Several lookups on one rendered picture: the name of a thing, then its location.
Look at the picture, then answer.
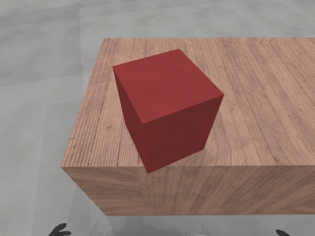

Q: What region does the left robot hand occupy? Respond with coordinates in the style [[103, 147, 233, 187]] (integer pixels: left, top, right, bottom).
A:
[[48, 223, 71, 236]]

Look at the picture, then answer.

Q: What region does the carton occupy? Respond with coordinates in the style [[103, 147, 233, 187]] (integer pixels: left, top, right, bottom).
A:
[[112, 48, 224, 174]]

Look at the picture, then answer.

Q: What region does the pedestal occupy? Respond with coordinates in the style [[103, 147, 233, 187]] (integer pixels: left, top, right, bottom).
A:
[[60, 37, 315, 216]]

